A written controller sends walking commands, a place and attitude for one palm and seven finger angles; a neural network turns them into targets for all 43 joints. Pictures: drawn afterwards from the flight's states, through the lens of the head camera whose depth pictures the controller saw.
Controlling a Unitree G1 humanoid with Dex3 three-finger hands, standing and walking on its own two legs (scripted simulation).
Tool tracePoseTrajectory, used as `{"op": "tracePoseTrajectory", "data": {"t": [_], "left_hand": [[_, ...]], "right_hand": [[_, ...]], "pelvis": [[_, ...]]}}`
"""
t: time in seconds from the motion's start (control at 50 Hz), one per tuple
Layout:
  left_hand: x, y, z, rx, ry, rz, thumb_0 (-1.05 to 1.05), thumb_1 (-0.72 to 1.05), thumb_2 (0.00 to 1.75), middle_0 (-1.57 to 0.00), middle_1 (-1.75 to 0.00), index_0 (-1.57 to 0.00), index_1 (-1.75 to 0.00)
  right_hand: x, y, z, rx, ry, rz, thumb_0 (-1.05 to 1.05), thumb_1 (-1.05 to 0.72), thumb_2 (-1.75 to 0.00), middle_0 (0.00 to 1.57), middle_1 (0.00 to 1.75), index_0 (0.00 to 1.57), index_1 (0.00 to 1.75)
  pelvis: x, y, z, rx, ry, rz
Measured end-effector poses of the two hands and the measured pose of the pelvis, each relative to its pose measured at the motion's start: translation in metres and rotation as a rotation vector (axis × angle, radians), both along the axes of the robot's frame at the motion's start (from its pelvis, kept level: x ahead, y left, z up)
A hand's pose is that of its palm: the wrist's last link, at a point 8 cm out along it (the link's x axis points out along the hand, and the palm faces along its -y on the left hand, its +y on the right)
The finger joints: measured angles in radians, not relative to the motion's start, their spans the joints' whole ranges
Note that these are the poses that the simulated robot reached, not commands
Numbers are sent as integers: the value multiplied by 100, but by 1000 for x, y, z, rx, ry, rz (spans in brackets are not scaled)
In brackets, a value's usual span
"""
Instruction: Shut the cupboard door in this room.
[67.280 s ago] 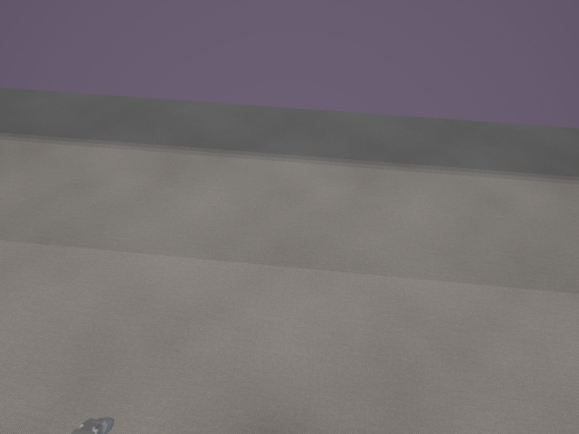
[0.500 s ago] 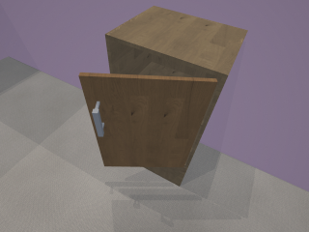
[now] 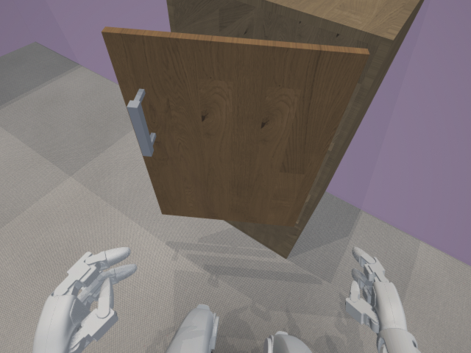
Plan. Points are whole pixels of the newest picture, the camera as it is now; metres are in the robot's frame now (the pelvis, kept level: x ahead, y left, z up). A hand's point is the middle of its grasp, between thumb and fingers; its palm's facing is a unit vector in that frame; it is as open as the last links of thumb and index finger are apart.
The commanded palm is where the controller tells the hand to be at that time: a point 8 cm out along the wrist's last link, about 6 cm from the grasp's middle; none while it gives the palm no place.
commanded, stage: raise the hand and make a fist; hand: left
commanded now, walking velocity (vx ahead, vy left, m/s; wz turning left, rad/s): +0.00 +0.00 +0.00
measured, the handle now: (144, 124) +0.51 +0.25 +0.07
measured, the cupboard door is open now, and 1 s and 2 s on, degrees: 29 29 29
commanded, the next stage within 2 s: bring the fist close to the handle in 1.38 s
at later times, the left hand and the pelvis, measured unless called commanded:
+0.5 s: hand (120, 270) +0.22 +0.20 +0.05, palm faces +0.02 -1.00 -0.01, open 3.4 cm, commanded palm +0.19 +0.25 +0.06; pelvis +0.02 +0.02 +0.00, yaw -2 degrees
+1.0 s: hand (105, 257) +0.23 +0.22 +0.07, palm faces +0.03 -1.00 -0.02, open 3.1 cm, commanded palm +0.21 +0.27 +0.07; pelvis +0.01 +0.04 +0.02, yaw -1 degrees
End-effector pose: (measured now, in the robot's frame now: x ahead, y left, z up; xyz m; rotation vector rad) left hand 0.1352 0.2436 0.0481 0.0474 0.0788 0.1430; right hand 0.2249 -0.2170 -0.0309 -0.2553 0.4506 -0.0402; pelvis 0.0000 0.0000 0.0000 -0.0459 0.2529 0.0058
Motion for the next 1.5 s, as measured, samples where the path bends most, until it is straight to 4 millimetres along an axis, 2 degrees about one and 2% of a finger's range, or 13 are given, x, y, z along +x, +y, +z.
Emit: {"op": "tracePoseTrajectory", "data": {"t": [0.08,0.16,0.22,0.36,0.5,0.68,0.84,0.94,1.16,1.5], "left_hand": [[25,-3,14,22,-99,-61,2,90,90,-59,-73,-60,-73],[53,-11,4,-16,-26,-146,2,90,90,-67,-81,-67,-81],[63,-9,0,-36,43,-146,2,90,90,-72,-87,-72,-87],[63,5,15,-18,-8,-91,2,90,90,-85,-101,-85,-101],[62,10,7,-37,-27,-124,2,90,90,-98,-115,-98,-115],[62,20,17,-34,-72,-111,2,90,90,-114,-133,-115,-133],[65,27,19,-26,-59,-115,2,90,90,-126,-145,-126,-146],[69,32,20,-25,-69,-112,2,90,90,-129,-148,-129,-149],[79,30,21,-26,-57,-126,2,90,90,-130,-150,-130,-150],[85,17,20,-21,-59,-122,2,90,90,-130,-150,-130,-150]], "right_hand": [[-1,10,-29,32,74,20,2,-91,-90,20,30,20,30],[-15,11,-50,71,174,-40,2,-90,-90,20,30,20,30],[-29,7,-54,82,235,-101,2,-90,-90,20,30,20,30],[-51,-10,-47,27,290,-172,2,-90,-90,20,30,20,30],[-47,-15,-36,-38,259,-177,2,-91,-90,20,30,20,30],[-32,13,-16,-24,192,-118,2,-91,-90,20,30,20,30],[-34,34,-9,-2,183,-67,2,-90,-90,20,30,20,30],[-42,33,-11,-11,207,-64,2,-90,-90,20,30,20,30],[-58,16,-13,-30,253,-111,2,-90,-90,20,30,20,30],[-43,9,-18,-12,242,-104,2,-90,-90,20,30,20,30]], "pelvis": [[3,-2,-7,-12,37,5],[9,-1,-7,-2,60,-8],[15,1,-2,8,64,-20],[22,10,7,13,64,-31],[17,20,3,-2,62,-28],[11,30,9,-24,36,-19],[7,36,15,-31,21,-13],[6,37,15,-34,18,-12],[9,35,18,-29,16,-17],[15,26,15,-18,28,-19]]}}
